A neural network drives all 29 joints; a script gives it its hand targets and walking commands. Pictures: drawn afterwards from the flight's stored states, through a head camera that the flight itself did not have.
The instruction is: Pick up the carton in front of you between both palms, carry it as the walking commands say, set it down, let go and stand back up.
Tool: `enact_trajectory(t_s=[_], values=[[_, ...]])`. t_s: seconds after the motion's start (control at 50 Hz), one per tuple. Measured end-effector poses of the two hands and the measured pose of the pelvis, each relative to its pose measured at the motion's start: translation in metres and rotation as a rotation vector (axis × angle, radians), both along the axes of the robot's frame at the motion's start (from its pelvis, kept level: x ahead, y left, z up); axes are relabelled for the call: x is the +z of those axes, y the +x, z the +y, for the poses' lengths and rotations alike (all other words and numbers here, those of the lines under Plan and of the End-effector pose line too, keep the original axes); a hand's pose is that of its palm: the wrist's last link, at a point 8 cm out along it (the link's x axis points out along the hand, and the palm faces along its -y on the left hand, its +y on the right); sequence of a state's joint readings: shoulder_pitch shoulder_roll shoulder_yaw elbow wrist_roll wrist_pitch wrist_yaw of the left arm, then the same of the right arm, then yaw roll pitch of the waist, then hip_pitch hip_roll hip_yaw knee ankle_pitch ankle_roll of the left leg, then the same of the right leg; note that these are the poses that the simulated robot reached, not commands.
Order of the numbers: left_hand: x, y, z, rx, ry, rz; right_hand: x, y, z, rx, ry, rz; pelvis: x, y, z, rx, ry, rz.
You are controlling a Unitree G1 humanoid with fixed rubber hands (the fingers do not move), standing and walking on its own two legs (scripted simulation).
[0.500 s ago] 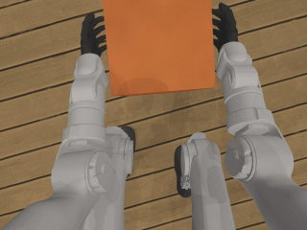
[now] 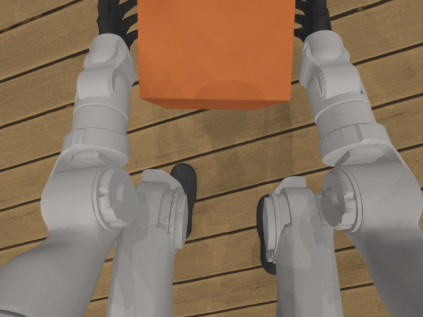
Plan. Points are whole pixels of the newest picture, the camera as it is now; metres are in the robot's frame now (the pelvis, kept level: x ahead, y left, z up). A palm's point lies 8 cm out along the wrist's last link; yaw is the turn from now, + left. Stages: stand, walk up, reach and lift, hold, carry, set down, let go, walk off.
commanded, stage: set down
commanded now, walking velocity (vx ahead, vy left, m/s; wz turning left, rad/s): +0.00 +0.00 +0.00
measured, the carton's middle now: (213, 50) +0.52 +0.05 -0.23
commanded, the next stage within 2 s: none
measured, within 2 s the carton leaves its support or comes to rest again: rests again in 0.88 s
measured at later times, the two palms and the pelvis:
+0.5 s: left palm (116, 43) +0.52 +0.20 -0.16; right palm (309, 39) +0.53 -0.10 -0.18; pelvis -0.01 +0.01 -0.01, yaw -1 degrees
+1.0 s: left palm (112, 60) +0.49 +0.22 -0.19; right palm (323, 47) +0.52 -0.13 -0.20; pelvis -0.01 +0.01 -0.01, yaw +0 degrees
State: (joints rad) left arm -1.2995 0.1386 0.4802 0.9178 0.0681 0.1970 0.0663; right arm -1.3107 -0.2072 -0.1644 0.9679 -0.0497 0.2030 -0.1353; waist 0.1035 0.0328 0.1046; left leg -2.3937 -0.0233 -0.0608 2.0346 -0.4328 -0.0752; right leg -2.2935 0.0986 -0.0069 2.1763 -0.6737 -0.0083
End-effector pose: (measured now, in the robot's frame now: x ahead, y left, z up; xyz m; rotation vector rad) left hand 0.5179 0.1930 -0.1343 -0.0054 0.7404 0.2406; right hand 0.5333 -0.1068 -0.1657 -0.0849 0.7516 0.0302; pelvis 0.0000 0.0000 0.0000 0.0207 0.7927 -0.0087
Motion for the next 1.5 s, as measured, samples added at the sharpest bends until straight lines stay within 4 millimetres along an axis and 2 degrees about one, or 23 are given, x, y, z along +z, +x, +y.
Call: enact_trajectory(t_s=[0.3,0.7,0.88,0.94,1.06,1.14,1.24,1.34,1.5], values=[[-0.015,-0.004,0.002,-0.033,-0.003,0.035,-0.013,-0.006,-0.001,0.023,-0.003,0.028,-0.007,-0.006,0.005,-0.01,-0.003,-0.039],[-0.028,-0.004,0.015,-0.051,-0.01,0.034,-0.016,-0.005,0.005,0.071,0.05,0.012,-0.01,-0.008,0.011,-0.005,-0.006,-0.088],[-0.037,-0.011,0.02,-0.046,-0.01,0.049,-0.02,-0.003,0.007,0.091,0.052,-0.017,-0.012,-0.011,0.011,-0.003,0.001,-0.122],[-0.044,-0.017,0.025,-0.019,0.016,0.06,-0.028,-0.005,-0.003,0.069,0.014,-0.021,-0.012,-0.012,0.011,-0.001,0.007,-0.136],[-0.056,-0.026,0.037,0.034,0.037,0.066,-0.038,-0.012,-0.047,-0.002,-0.047,-0.008,-0.011,-0.012,0.011,-0.005,0.01,-0.142],[-0.054,-0.025,0.039,0.035,0.034,0.04,-0.028,-0.004,-0.056,-0.003,-0.048,-0.035,-0.01,-0.011,0.01,-0.014,0.008,-0.133],[-0.037,-0.02,0.042,0.042,0.03,-0.025,-0.004,0.011,-0.045,0.008,-0.03,-0.094,-0.008,-0.01,0.01,-0.013,0.007,-0.113],[-0.004,-0.02,0.037,0.039,0.018,-0.092,0.032,0.017,-0.035,0.004,-0.037,-0.138,0.005,-0.009,0.009,0.0,0.002,-0.102],[0.055,-0.024,0.037,0.04,0.02,-0.095,0.093,0.015,-0.04,-0.027,-0.05,-0.111,0.047,-0.002,0.011,0.008,-0.016,-0.041]])
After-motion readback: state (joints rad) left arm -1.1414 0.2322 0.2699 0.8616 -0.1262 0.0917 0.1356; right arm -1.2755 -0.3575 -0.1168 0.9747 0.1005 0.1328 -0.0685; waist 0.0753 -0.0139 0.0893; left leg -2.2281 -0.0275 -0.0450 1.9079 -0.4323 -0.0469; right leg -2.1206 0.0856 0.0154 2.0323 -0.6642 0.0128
